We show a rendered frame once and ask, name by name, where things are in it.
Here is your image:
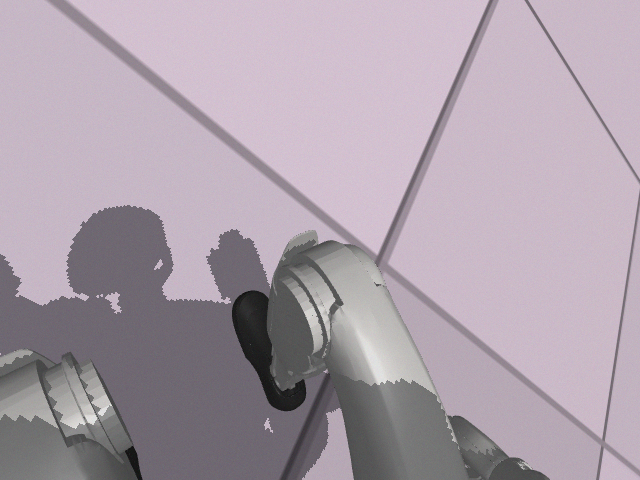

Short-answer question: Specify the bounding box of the right robot hand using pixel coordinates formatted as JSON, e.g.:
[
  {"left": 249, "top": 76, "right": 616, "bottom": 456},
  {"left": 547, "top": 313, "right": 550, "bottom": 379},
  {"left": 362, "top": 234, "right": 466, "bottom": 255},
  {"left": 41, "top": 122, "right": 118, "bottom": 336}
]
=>
[{"left": 448, "top": 416, "right": 509, "bottom": 480}]

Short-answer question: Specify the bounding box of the left robot foot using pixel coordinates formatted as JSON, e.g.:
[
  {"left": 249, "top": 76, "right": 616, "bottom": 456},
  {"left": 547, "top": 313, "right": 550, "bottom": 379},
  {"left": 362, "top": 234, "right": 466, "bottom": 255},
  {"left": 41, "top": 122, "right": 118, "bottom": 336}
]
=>
[{"left": 125, "top": 446, "right": 142, "bottom": 480}]

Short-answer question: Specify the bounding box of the right robot foot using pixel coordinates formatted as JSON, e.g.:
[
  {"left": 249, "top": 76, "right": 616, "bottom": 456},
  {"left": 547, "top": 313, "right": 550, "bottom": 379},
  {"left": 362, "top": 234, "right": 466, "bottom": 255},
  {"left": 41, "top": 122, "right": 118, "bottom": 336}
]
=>
[{"left": 232, "top": 290, "right": 306, "bottom": 411}]

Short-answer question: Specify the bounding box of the right robot arm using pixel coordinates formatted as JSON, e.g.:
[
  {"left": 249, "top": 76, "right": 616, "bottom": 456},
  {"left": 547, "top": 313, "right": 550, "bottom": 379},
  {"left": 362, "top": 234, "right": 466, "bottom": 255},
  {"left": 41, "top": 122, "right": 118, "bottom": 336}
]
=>
[{"left": 489, "top": 457, "right": 550, "bottom": 480}]

